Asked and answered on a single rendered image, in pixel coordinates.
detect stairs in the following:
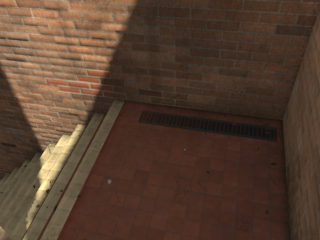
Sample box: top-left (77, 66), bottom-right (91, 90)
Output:
top-left (0, 112), bottom-right (107, 240)

